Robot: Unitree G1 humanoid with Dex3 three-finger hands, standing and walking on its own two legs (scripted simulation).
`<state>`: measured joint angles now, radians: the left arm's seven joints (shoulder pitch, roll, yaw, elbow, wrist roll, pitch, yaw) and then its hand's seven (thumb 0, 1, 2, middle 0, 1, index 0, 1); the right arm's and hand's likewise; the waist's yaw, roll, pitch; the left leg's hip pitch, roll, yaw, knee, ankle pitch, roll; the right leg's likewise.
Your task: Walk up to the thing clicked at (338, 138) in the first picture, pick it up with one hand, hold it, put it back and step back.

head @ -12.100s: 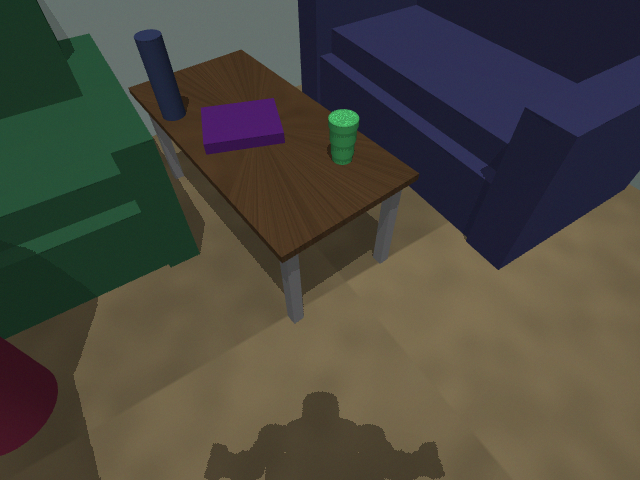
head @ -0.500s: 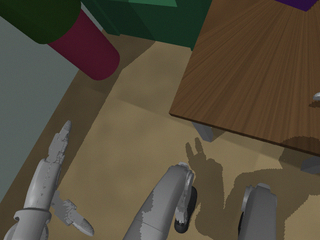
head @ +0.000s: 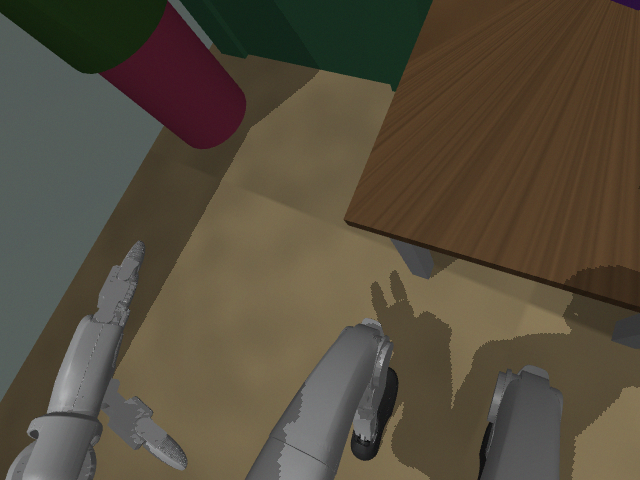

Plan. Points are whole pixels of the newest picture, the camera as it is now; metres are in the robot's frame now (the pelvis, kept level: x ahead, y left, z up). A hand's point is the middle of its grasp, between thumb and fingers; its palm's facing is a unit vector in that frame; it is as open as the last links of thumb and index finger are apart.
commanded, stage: close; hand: right
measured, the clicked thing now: out of the picture +0.57 -0.26 -0.03
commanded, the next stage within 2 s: settle in 0.52 s
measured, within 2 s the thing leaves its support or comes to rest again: leaves its support in 0.88 s
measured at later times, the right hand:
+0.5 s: hand out of the picture +0.54 -0.26 -0.02, palm faces +0.30 +0.96 +0.00, open 11.1 cm
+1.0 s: hand out of the picture +0.53 -0.25 +0.00, palm faces +0.28 +0.96 +0.00, open 10.9 cm
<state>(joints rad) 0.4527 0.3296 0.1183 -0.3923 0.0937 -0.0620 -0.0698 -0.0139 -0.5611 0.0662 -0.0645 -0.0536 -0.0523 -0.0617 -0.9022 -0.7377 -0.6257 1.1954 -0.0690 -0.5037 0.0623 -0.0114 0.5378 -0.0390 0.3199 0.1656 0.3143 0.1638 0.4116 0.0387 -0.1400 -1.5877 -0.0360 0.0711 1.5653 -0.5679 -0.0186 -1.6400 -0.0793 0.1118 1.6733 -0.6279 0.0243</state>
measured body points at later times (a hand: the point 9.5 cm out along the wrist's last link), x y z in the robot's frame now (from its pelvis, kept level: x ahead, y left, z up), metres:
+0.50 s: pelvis +0.00 +0.00 +0.01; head +0.20 -0.09 +0.41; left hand +0.18 +0.26 +0.12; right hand +0.52 -0.31 -0.01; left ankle +0.07 +0.13 -0.53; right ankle +0.05 -0.13 -0.53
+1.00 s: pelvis +0.01 +0.00 +0.03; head +0.19 -0.09 +0.43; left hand +0.18 +0.26 +0.12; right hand +0.51 -0.30 +0.00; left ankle +0.07 +0.13 -0.53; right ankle +0.05 -0.13 -0.53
